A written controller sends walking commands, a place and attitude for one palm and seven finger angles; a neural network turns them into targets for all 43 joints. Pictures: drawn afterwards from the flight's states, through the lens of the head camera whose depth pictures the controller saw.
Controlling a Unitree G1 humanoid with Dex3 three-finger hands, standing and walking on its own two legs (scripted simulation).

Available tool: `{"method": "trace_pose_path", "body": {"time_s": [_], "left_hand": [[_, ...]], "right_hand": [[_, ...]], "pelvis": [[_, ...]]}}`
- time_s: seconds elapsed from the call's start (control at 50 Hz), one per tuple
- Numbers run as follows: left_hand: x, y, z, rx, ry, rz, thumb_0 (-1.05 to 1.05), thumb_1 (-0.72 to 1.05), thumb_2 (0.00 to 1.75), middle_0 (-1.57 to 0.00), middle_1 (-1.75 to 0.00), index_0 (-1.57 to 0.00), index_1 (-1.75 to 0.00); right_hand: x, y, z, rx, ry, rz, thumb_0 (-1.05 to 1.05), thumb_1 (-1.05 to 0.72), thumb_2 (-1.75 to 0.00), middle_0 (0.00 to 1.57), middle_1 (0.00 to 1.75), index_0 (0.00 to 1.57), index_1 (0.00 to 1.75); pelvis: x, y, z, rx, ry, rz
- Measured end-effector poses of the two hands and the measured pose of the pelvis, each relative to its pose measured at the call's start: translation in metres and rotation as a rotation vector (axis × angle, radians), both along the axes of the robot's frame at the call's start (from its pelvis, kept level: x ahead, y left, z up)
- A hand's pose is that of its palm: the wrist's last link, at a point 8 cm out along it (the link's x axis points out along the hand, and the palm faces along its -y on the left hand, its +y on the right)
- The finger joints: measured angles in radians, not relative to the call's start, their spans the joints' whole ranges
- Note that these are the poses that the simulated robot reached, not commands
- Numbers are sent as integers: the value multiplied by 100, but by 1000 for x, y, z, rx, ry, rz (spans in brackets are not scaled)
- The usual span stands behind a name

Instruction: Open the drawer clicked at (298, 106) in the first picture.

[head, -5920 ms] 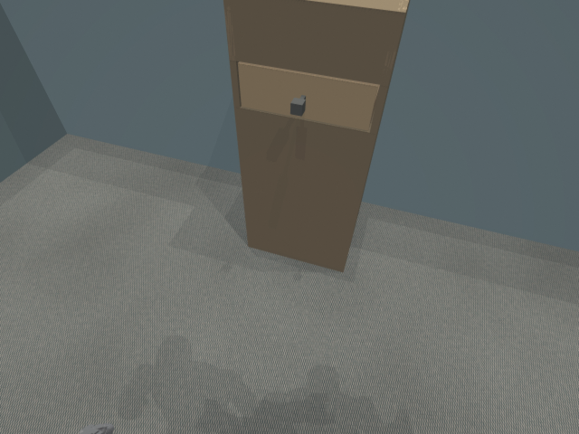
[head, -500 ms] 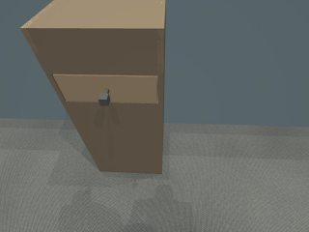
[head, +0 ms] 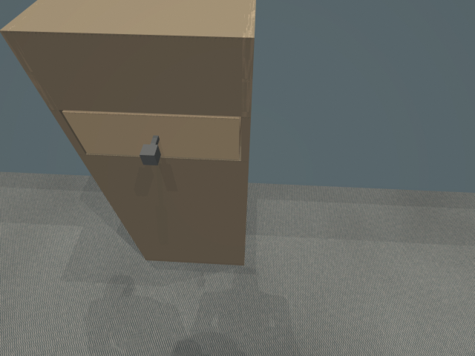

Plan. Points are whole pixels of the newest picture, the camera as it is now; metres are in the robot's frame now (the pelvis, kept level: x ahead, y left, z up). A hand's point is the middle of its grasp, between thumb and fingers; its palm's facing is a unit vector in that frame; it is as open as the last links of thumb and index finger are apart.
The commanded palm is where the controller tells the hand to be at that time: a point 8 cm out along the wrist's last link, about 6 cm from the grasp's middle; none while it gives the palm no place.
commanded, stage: come to a stop and stand still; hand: left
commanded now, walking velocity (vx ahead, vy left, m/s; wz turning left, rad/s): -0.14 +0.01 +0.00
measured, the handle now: (152, 149) +0.52 +0.23 +0.00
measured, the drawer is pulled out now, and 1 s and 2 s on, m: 0.00 0.00 0.00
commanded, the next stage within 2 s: look again from close up in 0.98 s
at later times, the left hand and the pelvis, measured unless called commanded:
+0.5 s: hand out of the picture +0.03 +0.19 -0.16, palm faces +0.03 -0.97 -0.23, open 7.3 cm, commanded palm none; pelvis -0.05 +0.01 +0.00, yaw +1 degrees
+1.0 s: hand out of the picture -0.11 +0.23 -0.16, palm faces +0.02 -0.97 -0.25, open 7.4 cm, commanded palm none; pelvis -0.10 +0.02 +0.01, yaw +1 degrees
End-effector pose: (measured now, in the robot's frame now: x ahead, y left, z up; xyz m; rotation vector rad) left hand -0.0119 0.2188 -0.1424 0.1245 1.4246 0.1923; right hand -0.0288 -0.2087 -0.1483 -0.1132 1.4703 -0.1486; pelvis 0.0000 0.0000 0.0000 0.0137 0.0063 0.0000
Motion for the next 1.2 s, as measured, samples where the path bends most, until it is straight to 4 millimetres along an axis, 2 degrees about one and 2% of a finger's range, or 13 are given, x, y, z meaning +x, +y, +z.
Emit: {"method": "trace_pose_path", "body": {"time_s": [0.06, 0.16, 0.26, 0.4, 0.48, 0.56, 0.7, 0.8, 0.88, 1.04, 1.2], "left_hand": [[15, 6, 6, 25, -21, -14, 1, 93, 90, -20, -30, -20, -30], [36, 12, 13, 54, -82, -30, 1, 92, 90, -20, -30, -20, -30], [46, 13, 11, 64, -128, -53, 1, 92, 90, -20, -30, -20, -30], [44, 14, 14, 65, -228, -79, 1, 91, 90, -20, -30, -20, -30], [31, 21, 10, 52, -264, -82, 1, 91, 90, -20, -30, -20, -30], [17, 32, 10, 34, -268, -88, 1, 91, 90, -20, -30, -20, -30], [-15, 56, 17, 54, -259, -90, 1, 91, 90, -20, -30, -20, -30], [-46, 68, 20, 76, -204, -80, 1, 91, 90, -20, -30, -20, -30], [-72, 68, 19, 79, -145, -68, 1, 91, 90, -20, -30, -20, -30], [-109, 47, 13, 38, -43, -49, 1, 91, 90, -19, -30, -20, -30], [-118, 13, 5, -31, -14, -38, 1, 91, 90, -20, -30, -20, -30]], "right_hand": [[13, 2, 2, 8, -23, -8, 1, -91, -90, 19, 30, 20, 30], [24, -9, 3, -10, -44, -2, 2, -93, -90, 20, 30, 20, 30], [33, -21, 0, -28, -97, 1, 2, -92, -90, 20, 30, 20, 30], [48, -36, 8, -61, -223, 28, 1, -91, -90, 20, 30, 20, 30], [59, -37, 18, -95, -318, 39, 1, -91, -90, 19, 30, 20, 30], [58, -32, 32, -111, -386, 70, 1, -91, -90, 19, 30, 20, 30], [33, -26, 41, -116, -387, 102, 1, -91, -90, 20, 30, 20, 30], [2, -24, 36, -103, -321, 96, 1, -90, -90, 20, 30, 20, 30], [-25, -23, 29, -90, -249, 80, 1, -90, -90, 20, 30, 20, 30], [-75, -16, 20, -60, -118, 34, 1, -91, -90, 20, 30, 20, 30], [-101, 1, 14, -18, -48, -7, 1, -91, -90, 20, 30, 20, 30]], "pelvis": [[2, -1, 4, 3, 6, 1], [-2, -3, 6, 6, 13, 0], [-10, -5, 1, 11, 20, -7], [-29, -5, -2, 2, 4, 17], [-43, 3, -5, -11, -25, 16], [-58, 11, -2, -19, -46, 4], [-83, 20, 4, -23, -58, 4], [-94, 23, 7, -18, -56, 8], [-99, 23, 8, -16, -54, 10], [-104, 21, 9, -13, -47, 8], [-105, 17, 10, -13, -44, 2]]}}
